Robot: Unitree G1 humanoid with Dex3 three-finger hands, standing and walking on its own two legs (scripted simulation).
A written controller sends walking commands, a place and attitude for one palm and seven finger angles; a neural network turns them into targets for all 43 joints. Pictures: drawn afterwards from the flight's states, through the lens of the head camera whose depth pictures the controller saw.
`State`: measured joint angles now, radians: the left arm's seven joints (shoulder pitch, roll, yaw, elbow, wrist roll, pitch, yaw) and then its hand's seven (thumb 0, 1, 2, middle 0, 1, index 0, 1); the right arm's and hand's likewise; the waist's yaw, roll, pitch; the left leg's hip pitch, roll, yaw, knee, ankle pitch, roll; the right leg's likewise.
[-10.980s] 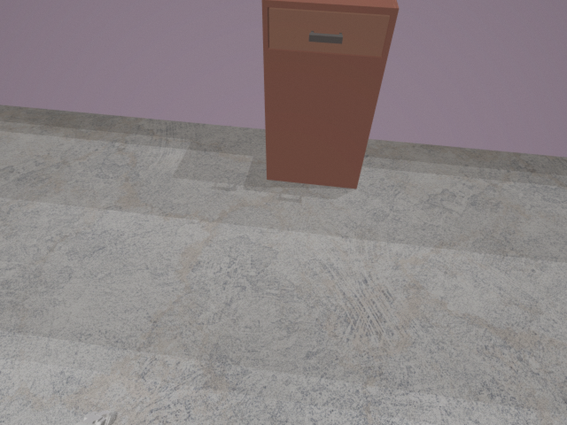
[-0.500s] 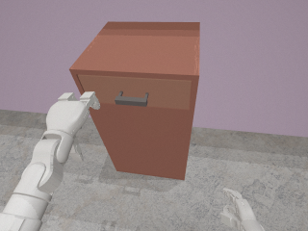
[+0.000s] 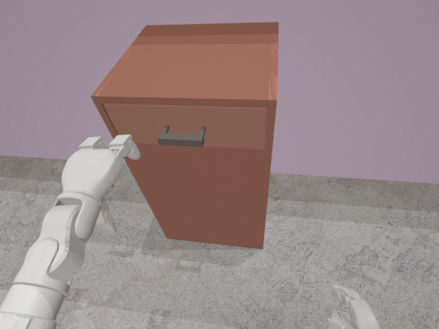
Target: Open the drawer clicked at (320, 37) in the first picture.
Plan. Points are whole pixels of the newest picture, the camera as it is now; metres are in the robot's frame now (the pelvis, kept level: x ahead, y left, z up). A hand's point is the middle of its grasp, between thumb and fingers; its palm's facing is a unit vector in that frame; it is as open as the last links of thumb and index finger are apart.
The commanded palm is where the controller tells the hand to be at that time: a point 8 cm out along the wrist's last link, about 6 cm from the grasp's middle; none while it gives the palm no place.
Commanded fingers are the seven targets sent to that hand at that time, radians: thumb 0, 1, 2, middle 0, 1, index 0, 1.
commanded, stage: move the hooked fingers above the handle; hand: left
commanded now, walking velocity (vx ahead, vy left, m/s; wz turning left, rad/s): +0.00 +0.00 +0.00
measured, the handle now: (182, 134) +0.57 +0.20 -0.01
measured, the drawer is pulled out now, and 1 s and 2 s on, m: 0.00 0.00 0.00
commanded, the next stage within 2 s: none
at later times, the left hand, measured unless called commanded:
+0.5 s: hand (139, 169) +0.38 +0.22 +0.08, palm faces -0.04 -0.05 -1.00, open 13.8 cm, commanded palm +0.36 +0.23 +0.14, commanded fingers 0.00 -0.50 0.30 -0.30 -1.20 -0.30 -1.20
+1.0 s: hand (163, 155) +0.44 +0.20 +0.06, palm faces -0.07 -0.04 -1.00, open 13.8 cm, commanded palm +0.42 +0.21 +0.12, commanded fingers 0.00 -0.50 0.30 -0.30 -1.20 -0.30 -1.20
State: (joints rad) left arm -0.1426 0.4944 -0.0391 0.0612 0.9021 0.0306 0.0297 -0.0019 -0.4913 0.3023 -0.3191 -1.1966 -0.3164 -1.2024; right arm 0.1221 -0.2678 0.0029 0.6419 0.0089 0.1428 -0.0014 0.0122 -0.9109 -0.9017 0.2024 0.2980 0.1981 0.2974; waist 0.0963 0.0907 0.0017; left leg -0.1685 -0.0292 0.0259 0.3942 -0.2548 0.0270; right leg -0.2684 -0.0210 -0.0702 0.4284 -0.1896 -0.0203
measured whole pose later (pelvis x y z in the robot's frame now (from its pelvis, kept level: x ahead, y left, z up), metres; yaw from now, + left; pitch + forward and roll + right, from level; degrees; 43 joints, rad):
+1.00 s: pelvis +0.02 +0.00 -0.01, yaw -1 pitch +9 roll +0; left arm -0.61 0.42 -0.16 0.66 0.99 -0.05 0.10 0.00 -0.49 0.30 -0.32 -1.20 -0.32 -1.20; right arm 0.24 -0.25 -0.04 0.66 0.02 0.13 -0.03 0.01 -0.91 -0.90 0.20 0.30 0.20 0.30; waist 0.01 0.06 -0.07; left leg -0.34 -0.03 0.04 0.51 -0.32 0.03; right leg -0.44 -0.02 -0.06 0.53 -0.25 -0.02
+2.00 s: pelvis +0.01 +0.00 -0.02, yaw -1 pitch +15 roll +0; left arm -0.85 0.43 -0.07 0.96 1.09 -0.08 0.32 0.00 -0.49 0.30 -0.32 -1.20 -0.32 -1.20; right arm 0.28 -0.27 -0.05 0.69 -0.01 0.11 -0.03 0.01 -0.91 -0.90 0.20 0.30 0.20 0.30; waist -0.08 0.05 -0.10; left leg -0.51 -0.01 0.04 0.61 -0.36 0.02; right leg -0.61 -0.01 -0.05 0.61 -0.27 -0.03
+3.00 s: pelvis +0.01 +0.00 -0.02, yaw -3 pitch +16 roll +1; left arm -0.95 0.46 -0.09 1.05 1.06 0.13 0.37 0.00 -0.49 0.30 -0.32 -1.20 -0.32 -1.23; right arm 0.23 -0.27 -0.01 0.70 0.01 0.15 -0.03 0.01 -0.91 -0.90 0.20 0.30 0.20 0.30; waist -0.06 0.07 -0.10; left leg -0.54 -0.01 0.07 0.61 -0.36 0.03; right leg -0.65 -0.01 -0.02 0.62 -0.26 -0.02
